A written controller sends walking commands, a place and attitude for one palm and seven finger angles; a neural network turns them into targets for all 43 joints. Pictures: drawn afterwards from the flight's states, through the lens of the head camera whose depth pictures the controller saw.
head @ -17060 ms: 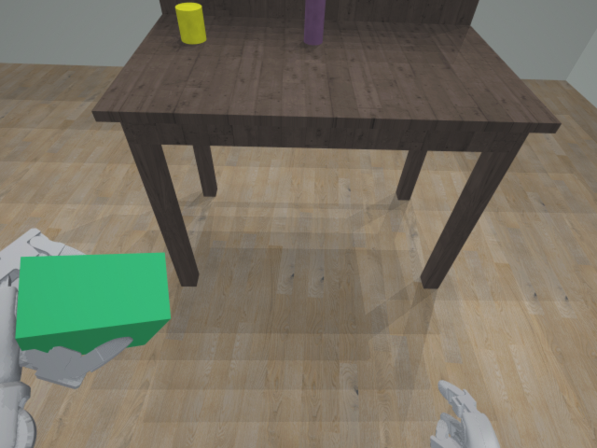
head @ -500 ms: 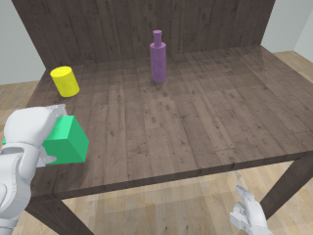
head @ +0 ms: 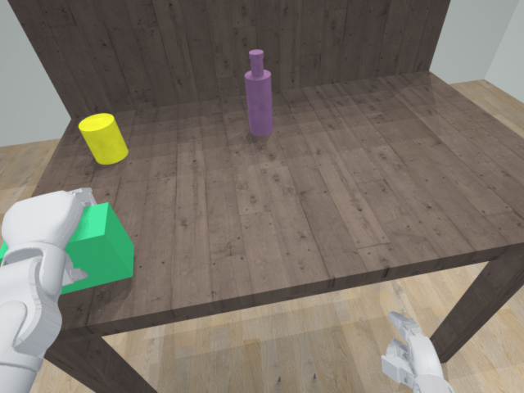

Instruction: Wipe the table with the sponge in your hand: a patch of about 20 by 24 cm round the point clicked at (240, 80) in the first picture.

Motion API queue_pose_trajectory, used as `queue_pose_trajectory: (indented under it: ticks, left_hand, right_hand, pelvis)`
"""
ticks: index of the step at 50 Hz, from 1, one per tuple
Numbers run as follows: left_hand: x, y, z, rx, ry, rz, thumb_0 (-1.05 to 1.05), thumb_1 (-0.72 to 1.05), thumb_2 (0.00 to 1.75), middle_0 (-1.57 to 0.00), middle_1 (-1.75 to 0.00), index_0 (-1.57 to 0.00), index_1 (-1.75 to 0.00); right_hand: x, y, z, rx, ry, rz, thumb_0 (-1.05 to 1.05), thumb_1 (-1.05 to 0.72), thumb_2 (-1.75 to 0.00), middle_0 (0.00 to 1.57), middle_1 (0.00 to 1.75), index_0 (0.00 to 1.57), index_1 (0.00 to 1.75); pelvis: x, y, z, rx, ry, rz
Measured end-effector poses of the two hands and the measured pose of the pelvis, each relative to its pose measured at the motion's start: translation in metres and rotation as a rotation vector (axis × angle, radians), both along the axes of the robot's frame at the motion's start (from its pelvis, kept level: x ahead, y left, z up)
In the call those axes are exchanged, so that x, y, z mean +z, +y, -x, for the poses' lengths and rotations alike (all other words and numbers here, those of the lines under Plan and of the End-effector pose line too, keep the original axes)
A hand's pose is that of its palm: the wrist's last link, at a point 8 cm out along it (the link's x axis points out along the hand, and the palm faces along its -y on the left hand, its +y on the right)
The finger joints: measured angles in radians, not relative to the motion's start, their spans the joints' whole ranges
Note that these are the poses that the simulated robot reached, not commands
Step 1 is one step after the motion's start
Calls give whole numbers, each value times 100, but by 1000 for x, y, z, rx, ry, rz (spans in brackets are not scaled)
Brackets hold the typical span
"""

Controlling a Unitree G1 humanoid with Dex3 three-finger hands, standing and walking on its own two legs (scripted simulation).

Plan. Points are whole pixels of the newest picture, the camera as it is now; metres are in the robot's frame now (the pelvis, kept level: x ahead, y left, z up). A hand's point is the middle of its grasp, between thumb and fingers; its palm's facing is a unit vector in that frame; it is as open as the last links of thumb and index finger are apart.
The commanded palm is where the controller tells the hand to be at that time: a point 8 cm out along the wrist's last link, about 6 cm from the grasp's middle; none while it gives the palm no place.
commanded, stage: wipe forward along the first lane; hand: left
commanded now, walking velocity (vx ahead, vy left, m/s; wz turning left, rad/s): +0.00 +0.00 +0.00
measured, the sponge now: (80, 257) +0.24 +0.35 +0.08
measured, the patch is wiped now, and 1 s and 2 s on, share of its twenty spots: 0.00 0.05 0.10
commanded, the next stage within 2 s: slide across to the middle lane in 1.50 s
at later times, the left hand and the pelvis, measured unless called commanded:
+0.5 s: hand (96, 218) +0.30 +0.34 +0.12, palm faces -0.03 +0.00 -1.00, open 10.0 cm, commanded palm +0.28 +0.32 +0.17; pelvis +0.01 +0.00 +0.00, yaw +0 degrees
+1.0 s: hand (99, 199) +0.34 +0.36 +0.11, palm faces -0.07 +0.00 -1.00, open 10.1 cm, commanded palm +0.33 +0.35 +0.15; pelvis +0.02 +0.00 +0.00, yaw +0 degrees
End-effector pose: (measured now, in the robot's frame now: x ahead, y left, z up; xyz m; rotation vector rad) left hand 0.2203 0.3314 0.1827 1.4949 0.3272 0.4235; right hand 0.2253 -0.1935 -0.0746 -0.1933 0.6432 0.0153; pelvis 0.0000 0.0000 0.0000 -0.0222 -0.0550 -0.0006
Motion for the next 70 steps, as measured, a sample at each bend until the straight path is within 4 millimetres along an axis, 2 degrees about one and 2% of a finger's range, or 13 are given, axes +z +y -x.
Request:
queue_pose_trajectory:
  ticks: [4,11,16,28,49,70]
  left_hand:
    - [-14,-5,-7,-21,96,11,-1,-51,106,-73,-132,-75,-133]
    - [-6,-22,-30,-152,74,-29,0,-51,106,-73,-132,-75,-133]
    - [-10,-13,-47,-114,79,-19,0,-51,106,-73,-132,-75,-133]
    - [-11,-3,-65,-88,106,-30,0,-51,106,-73,-132,-75,-133]
    - [-14,20,-104,-71,138,-26,1,-52,107,-73,-133,-75,-134]
    - [-11,40,-140,-73,167,-37,1,-52,108,-73,-133,-75,-135]
  right_hand:
    - [1,-3,0,-8,-16,6,2,-91,-90,20,30,20,30]
    - [2,-11,6,-35,-21,27,2,-91,-90,20,30,20,30]
    - [-4,-22,16,-69,22,28,1,-91,-90,20,30,21,30]
    - [-21,-44,36,-125,129,55,2,-91,-90,20,30,20,30]
    - [-25,-48,47,-172,200,69,1,-91,-90,20,30,20,30]
    - [-39,-55,99,-260,345,89,1,-91,-90,20,30,20,30]
  pelvis:
    - [-1,-1,1,9,6,1]
    - [-1,-4,-1,10,6,4]
    - [-1,-5,-2,0,18,4]
    - [-1,-4,-12,-1,54,3]
    - [-3,4,-17,-6,104,8]
    - [-6,12,-14,-20,149,14]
